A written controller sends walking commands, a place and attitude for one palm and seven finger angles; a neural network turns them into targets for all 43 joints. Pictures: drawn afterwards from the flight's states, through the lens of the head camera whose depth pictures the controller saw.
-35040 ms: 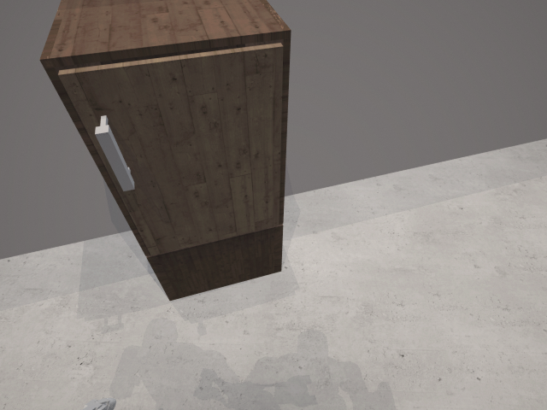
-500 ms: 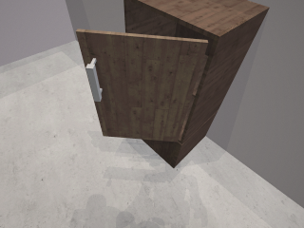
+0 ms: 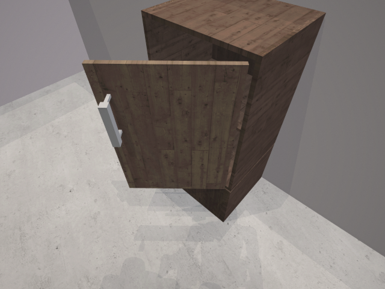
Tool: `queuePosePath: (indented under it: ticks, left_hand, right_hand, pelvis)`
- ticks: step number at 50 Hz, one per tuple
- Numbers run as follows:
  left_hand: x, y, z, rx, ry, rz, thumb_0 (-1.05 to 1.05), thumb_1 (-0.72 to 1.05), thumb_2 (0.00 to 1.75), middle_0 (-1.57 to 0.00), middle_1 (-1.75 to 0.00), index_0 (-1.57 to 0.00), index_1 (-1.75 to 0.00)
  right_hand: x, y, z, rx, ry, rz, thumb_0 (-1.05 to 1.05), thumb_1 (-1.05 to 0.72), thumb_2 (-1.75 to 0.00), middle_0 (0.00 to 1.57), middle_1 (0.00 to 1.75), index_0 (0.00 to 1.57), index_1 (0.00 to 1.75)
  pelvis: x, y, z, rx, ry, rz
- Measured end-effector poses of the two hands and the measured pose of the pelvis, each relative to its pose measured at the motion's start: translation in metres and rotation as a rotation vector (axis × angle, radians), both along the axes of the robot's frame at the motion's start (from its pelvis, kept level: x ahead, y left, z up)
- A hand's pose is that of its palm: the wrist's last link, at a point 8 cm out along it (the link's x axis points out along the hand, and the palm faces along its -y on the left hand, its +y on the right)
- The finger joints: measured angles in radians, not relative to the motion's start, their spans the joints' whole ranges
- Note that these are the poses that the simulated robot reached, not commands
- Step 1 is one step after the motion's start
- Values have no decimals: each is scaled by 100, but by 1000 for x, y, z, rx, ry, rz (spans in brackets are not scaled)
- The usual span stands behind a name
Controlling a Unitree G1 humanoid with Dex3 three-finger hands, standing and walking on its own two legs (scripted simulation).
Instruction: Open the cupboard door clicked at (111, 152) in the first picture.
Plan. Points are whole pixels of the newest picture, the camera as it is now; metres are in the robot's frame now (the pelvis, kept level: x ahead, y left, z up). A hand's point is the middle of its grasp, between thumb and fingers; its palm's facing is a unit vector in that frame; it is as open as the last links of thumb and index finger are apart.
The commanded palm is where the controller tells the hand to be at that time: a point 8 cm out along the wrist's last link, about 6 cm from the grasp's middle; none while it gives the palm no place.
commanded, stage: come to a stop and stand still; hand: left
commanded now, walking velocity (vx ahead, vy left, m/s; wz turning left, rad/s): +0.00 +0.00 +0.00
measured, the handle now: (112, 121) +0.56 +0.26 +0.01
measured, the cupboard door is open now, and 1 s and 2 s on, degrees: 42 42 42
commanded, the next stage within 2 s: look again from close up in 0.48 s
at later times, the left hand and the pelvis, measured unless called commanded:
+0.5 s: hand out of the picture +0.01 +0.19 -0.17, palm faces +0.07 -0.96 -0.26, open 7.4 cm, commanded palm none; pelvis +0.00 -0.01 +0.00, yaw +2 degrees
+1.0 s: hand out of the picture +0.01 +0.21 -0.17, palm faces +0.02 -0.97 -0.25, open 7.4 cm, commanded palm none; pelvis -0.03 +0.00 +0.00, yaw +1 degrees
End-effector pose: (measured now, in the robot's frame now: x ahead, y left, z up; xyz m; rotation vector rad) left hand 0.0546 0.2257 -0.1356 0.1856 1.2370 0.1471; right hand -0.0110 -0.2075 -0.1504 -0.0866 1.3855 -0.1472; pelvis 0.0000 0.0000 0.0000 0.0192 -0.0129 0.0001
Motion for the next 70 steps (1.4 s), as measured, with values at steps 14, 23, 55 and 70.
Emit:
queuePosePath:
  ticks: [14, 23, 55, 70]
  left_hand:
    - [-50, -4, -2, 20, 87, 38, 0, 93, 90, -20, -30, -20, -30]
    - [-53, 7, -1, 38, 39, 69, 1, 91, 90, -20, -30, -20, -30]
    - [-67, 28, -1, 13, 68, 20, 1, 91, 90, -20, -30, -20, -30]
    - [-101, 19, -13, -58, 154, 65, 1, 91, 90, -20, -30, -20, -30]
  right_hand:
    - [16, -30, 1, -37, -35, 45, 1, -91, -90, 20, 29, 20, 30]
    - [60, -59, 12, -111, -161, 82, 1, -91, -90, 20, 29, 20, 30]
    - [-7, -29, 16, -93, -24, 63, 1, -91, -90, 20, 29, 20, 30]
    - [-21, 10, 10, -54, 23, 42, 1, -91, -90, 20, 29, 20, 30]
  pelvis:
    - [-2, -14, -2, -8, 4, 32]
    - [-3, -14, -4, -17, -23, 38]
    - [-28, 10, 4, -22, -40, 17]
    - [-20, 30, 1, -33, -31, 9]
